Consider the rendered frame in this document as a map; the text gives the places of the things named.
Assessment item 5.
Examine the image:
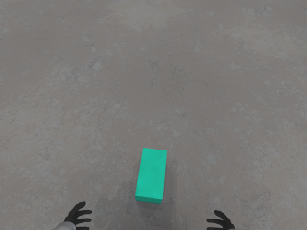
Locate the robot left hand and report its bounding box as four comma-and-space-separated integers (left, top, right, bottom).
64, 201, 92, 230

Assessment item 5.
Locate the carton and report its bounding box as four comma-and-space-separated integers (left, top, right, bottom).
135, 148, 167, 204

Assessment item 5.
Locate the robot right hand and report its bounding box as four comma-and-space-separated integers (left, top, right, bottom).
206, 210, 235, 230

